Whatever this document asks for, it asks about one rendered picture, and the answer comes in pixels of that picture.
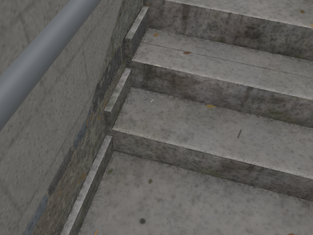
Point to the stairs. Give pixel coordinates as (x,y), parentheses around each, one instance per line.
(225,88)

